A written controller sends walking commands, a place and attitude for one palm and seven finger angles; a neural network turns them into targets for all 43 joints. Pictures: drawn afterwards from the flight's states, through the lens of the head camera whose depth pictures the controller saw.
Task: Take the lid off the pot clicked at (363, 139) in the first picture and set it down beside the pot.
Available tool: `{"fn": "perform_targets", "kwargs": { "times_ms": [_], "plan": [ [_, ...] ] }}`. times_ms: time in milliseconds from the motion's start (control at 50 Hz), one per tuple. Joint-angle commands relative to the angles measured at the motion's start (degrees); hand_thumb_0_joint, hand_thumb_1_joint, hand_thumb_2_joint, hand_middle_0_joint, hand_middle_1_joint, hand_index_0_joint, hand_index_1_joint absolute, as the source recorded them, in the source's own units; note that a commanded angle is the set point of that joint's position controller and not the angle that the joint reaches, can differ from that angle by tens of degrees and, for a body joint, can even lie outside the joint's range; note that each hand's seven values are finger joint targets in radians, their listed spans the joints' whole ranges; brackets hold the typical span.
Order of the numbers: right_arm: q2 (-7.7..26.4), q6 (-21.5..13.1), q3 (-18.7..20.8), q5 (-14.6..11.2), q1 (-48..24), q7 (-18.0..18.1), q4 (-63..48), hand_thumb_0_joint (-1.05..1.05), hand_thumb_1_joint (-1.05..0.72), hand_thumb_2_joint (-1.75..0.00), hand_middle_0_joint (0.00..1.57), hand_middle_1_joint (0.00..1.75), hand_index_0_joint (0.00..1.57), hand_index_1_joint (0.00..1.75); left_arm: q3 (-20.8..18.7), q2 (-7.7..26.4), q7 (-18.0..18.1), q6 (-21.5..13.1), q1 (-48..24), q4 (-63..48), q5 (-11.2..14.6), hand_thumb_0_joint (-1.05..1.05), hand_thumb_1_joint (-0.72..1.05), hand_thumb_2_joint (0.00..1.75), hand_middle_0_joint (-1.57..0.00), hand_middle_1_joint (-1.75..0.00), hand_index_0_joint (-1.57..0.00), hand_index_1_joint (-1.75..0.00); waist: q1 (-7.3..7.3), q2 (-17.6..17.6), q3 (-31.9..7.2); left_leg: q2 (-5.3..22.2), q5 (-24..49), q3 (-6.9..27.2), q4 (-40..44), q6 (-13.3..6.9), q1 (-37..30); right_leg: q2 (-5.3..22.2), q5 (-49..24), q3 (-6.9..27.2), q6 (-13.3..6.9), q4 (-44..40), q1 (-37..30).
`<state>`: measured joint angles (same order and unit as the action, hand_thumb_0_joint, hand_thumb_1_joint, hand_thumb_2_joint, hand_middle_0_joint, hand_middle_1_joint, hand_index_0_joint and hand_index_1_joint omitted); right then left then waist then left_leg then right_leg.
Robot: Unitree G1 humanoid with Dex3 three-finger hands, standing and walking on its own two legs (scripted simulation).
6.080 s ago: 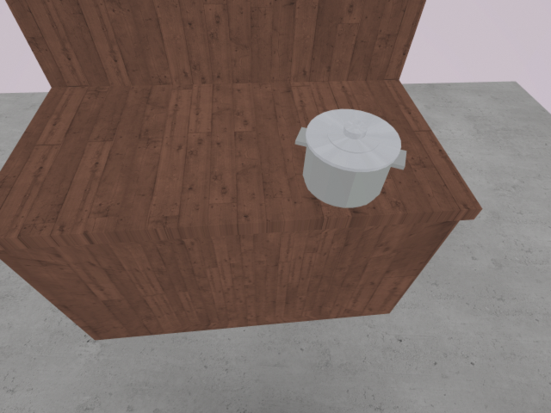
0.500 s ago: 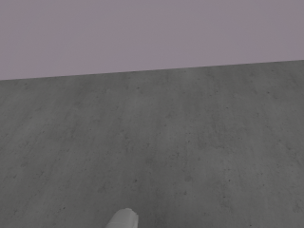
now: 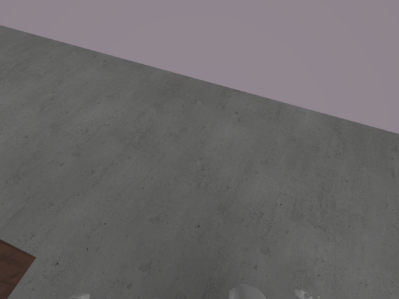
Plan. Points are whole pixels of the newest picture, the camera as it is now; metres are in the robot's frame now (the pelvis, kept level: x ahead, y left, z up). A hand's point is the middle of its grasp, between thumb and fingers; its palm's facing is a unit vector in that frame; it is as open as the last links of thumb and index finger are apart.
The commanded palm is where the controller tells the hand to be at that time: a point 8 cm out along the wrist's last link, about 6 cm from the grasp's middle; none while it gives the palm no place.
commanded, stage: turn to face it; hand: left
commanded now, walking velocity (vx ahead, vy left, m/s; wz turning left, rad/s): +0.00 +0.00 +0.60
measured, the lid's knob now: out of the picture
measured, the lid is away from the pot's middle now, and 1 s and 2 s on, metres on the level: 0.00 0.00 0.00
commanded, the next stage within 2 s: none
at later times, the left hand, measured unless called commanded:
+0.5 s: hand out of the picture +0.05 +0.15 -0.14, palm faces +0.30 -0.91 -0.28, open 7.4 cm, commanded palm none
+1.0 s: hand out of the picture -0.03 +0.23 -0.17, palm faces +0.62 -0.75 -0.24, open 7.4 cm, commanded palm none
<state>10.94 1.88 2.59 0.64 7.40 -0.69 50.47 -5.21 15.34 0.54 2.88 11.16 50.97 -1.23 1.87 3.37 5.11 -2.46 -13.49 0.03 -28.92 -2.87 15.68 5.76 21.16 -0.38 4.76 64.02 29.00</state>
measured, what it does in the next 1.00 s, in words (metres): steps on the spot, turning left: right foot, then left foot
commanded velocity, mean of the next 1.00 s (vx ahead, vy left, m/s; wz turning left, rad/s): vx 0.00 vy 0.00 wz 0.60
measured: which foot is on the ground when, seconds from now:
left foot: down 0.00-0.28, up 0.30-0.74, down 0.76-1.00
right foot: up 0.00-0.26, down 0.28-0.76, up 0.78-1.00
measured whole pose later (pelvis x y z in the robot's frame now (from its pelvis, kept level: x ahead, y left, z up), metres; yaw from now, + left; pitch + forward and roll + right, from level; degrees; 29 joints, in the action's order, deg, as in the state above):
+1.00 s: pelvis +0.03 +0.00 +0.00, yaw +36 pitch +1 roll -2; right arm 11.3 1.5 2.1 0.4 8.3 -0.6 50.1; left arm -4.8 16.0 0.7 2.6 9.5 49.5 -1.1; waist 1.5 2.9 5.4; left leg -3.5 -14.1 2.8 -27.3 -3.9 14.1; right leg 5.7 20.1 1.2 5.8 64.6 30.1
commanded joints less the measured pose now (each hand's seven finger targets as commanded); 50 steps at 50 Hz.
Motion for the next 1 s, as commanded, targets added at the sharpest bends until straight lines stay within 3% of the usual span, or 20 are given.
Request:
{"fn": "perform_targets", "kwargs": {
  "times_ms": [0,120,200,220,240,260,280,300,340,380,560,640,680,700,720,740,760,820,860,980],
  "plan": [
    [12.8,-1.2,4.0,0.2,1.8,1.1,-3.6,0.00,-0.90,-0.90,0.20,0.30,0.20,0.30,-0.9,5.0,0.4,-1.0,-0.1,-4.8,-0.1,0.00,0.90,0.90,-0.20,-0.30,-0.20,-0.30,-2.07,-9.5,-6.3,13.4,9.0,16.6,12.1,-6.3,-4.8,-0.6,-0.8,1.6,0.9,-3.7,2.0],
    [13.8,-0.6,4.8,0.8,4.8,0.9,-3.0,0.00,-0.90,-0.90,0.20,0.30,0.20,0.30,-0.2,3.7,0.7,-1.6,-4.3,-7.5,0.5,0.00,0.90,0.90,-0.20,-0.30,-0.20,-0.30,-3.96,-12.7,-8.1,13.3,12.5,22.6,9.0,-7.4,-5.5,-3.7,3.7,1.5,0.3,-16.6,-2.7],
    [13.5,-0.2,5.2,0.4,2.6,0.9,-3.8,0.00,-0.90,-0.90,0.20,0.30,0.20,0.30,-0.2,4.2,1.1,-2.4,1.1,-6.7,1.0,0.00,0.90,0.90,-0.20,-0.30,-0.20,-0.30,-1.25,-12.0,-10.5,10.3,16.4,23.8,3.3,-4.8,0.6,-6.5,-3.2,0.5,-0.8,-33.0,-16.8],
    [12.4,-0.1,5.0,0.0,2.1,0.8,-4.2,0.00,-0.90,-0.90,0.20,0.30,0.20,0.30,-0.6,5.4,1.3,-2.8,3.6,-6.2,1.0,0.00,0.90,0.90,-0.20,-0.30,-0.20,-0.30,0.09,-9.3,-11.7,7.9,10.8,22.4,0.4,-2.3,5.5,-4.4,-7.7,1.6,-1.3,-41.7,-24.4],
    [8.6,-0.2,4.5,-0.6,2.9,0.5,-4.7,0.00,-0.90,-0.90,0.20,0.30,0.20,0.30,-1.5,9.7,1.8,-3.2,4.8,-6.0,0.2,0.00,0.90,0.90,-0.20,-0.30,-0.20,-0.30,0.86,3.8,-12.4,2.2,-4.7,14.8,-9.1,1.9,17.3,8.0,-4.7,13.0,-4.7,-48.8,-34.0],
    [7.4,-0.2,4.2,-0.1,2.1,0.7,-6.3,0.00,-0.90,-0.90,0.20,0.30,0.20,0.30,-2.0,13.1,2.0,-3.0,4.1,-6.9,-0.1,0.00,0.90,0.90,-0.20,-0.30,-0.20,-0.30,1.14,15.2,-9.4,-3.2,-20.5,4.4,-22.4,5.8,24.0,21.4,-8.5,26.1,-11.3,-50.7,-30.8],
    [10.2,0.0,4.7,0.6,2.0,0.6,-5.7,0.00,-0.90,-0.90,0.20,0.30,0.20,0.30,-1.5,11.7,2.2,-2.7,2.1,-7.6,0.1,0.00,0.90,0.90,-0.20,-0.30,-0.20,-0.30,0.03,8.1,-7.2,0.3,-19.8,6.6,-32.1,5.0,21.8,21.8,-10.0,21.7,-13.8,-49.6,-22.9],
    [10.1,0.6,4.9,0.8,3.3,0.5,-4.3,0.00,-0.90,-0.90,0.20,0.30,0.20,0.30,-1.2,7.8,2.5,-3.2,-1.4,-8.1,0.3,0.00,0.90,0.90,-0.20,-0.30,-0.20,-0.30,-2.10,8.3,-6.0,1.8,-16.6,7.8,-36.0,4.9,21.5,18.5,-12.3,17.5,-12.9,-49.2,-20.9],
    [9.3,1.1,4.6,0.8,5.3,-0.3,-1.9,0.00,-0.90,-0.90,0.20,0.30,0.20,0.30,0.0,5.6,1.8,-3.5,-4.0,-8.4,0.5,0.00,0.90,0.90,-0.20,-0.30,-0.20,-0.30,-3.98,5.7,-4.1,2.7,-10.8,4.1,-41.2,6.4,21.2,12.1,-23.1,7.7,-11.4,-44.9,-21.9],
    [8.3,1.1,4.1,0.6,4.5,-0.7,-1.9,0.00,-0.90,-0.90,0.20,0.30,0.20,0.30,0.1,5.1,1.8,-3.9,-0.9,-7.6,0.3,0.00,0.90,0.90,-0.20,-0.30,-0.20,-0.30,-2.85,7.1,-4.9,2.7,-9.3,2.0,-40.7,7.3,21.6,10.6,-32.2,3.3,-11.0,-42.8,-25.3],
    [6.5,1.2,2.7,0.1,-4.9,-1.0,-3.9,0.00,-0.90,-0.90,0.20,0.30,0.20,0.30,-0.7,7.4,1.8,-3.5,7.2,-4.5,-0.3,0.00,0.90,0.90,-0.20,-0.30,-0.20,-0.30,0.87,7.7,-4.4,3.8,-10.1,-3.4,-24.7,7.3,17.3,13.1,-42.1,-1.8,-11.6,-40.4,-29.2],
    [6.0,0.4,2.2,-0.1,-5.5,-1.0,-4.6,0.00,-0.90,-0.90,0.20,0.30,0.20,0.30,-1.2,8.4,1.6,-3.0,6.8,-4.6,-0.6,0.00,0.90,0.90,-0.20,-0.30,-0.20,-0.30,0.96,8.8,-5.2,2.6,-9.8,-6.3,-14.8,5.5,10.4,14.2,-43.7,-4.3,-11.0,-37.5,-27.8],
    [7.1,-0.2,2.6,0.1,-1.5,-0.7,-4.2,0.00,-0.90,-0.90,0.20,0.30,0.20,0.30,-1.5,9.1,1.5,-3.0,5.5,-4.6,-0.3,0.00,0.90,0.90,-0.20,-0.30,-0.20,-0.30,-1.52,7.0,-8.2,1.4,-4.2,-7.6,-5.7,4.4,2.9,14.0,-44.8,-7.0,-9.2,-31.3,-27.0],
    [8.9,-0.7,3.2,0.3,3.9,-0.6,-3.2,0.00,-0.90,-0.90,0.20,0.30,0.20,0.30,-1.5,8.9,1.3,-3.0,4.5,-4.6,0.1,0.00,0.90,0.90,-0.20,-0.30,-0.20,-0.30,-4.54,3.3,-11.7,1.9,3.7,-5.4,2.3,3.0,-6.3,12.8,-41.9,-9.1,-6.8,-21.1,-23.6],
    [14.9,-1.4,4.7,0.7,9.5,-0.3,-2.1,0.00,-0.90,-0.90,0.20,0.30,0.20,0.30,-1.2,6.2,0.8,-3.1,4.5,-6.3,0.7,0.00,0.90,0.90,-0.20,-0.30,-0.20,-0.30,-7.42,-10.9,-16.8,14.8,23.8,10.3,5.0,-2.6,-21.2,6.4,-15.2,-11.0,-2.6,-6.2,-8.3],
    [20.1,-1.3,5.8,-0.3,12.9,0.2,-1.5,0.00,-0.90,-0.90,0.20,0.30,0.20,0.30,0.3,3.3,0.8,-2.8,2.8,-8.3,0.8,0.00,0.90,0.90,-0.20,-0.30,-0.20,-0.30,-8.22,-23.1,-18.6,26.1,54.0,26.5,4.0,-10.4,-25.9,-0.3,18.4,-5.5,0.0,4.5,4.6],
    [19.1,-0.6,5.3,-0.6,13.1,0.3,-0.8,0.00,-0.90,-0.90,0.20,0.30,0.20,0.30,0.0,5.8,1.3,-1.8,1.8,-8.4,0.4,0.00,0.90,0.90,-0.20,-0.30,-0.20,-0.30,-7.70,-15.1,-18.5,26.5,50.3,21.9,2.9,-12.2,-24.2,0.8,16.9,0.6,-1.0,7.6,5.3],
    [13.2,-1.3,3.5,0.1,3.3,1.5,-3.5,0.00,-0.90,-0.90,0.20,0.30,0.20,0.30,-0.5,5.6,1.0,-1.4,-1.0,-5.9,0.0,0.00,0.90,0.90,-0.20,-0.30,-0.20,-0.30,-3.78,-12.2,-7.9,16.7,35.8,15.0,6.5,-7.1,-11.4,1.6,4.7,1.5,0.6,7.6,5.9],
    [12.4,-1.6,3.1,0.0,1.2,1.5,-4.1,0.00,-0.90,-0.90,0.20,0.30,0.20,0.30,-0.7,5.4,0.5,-1.1,1.3,-4.6,0.0,0.00,0.90,0.90,-0.20,-0.30,-0.20,-0.30,-1.78,-11.2,-6.4,13.6,29.7,12.8,8.5,-5.6,-7.3,0.9,0.4,1.4,1.0,5.5,3.1],
    [13.2,-1.6,3.8,0.0,3.9,1.1,-3.4,0.00,-0.90,-0.90,0.20,0.30,0.20,0.30,-0.5,5.5,0.5,-1.1,-1.1,-5.7,0.0,0.00,0.90,0.90,-0.20,-0.30,-0.20,-0.30,-2.34,-11.2,-7.2,12.0,22.1,16.3,9.8,-6.0,-8.3,-0.8,-2.4,1.8,1.9,-1.4,3.5]
  ]
}}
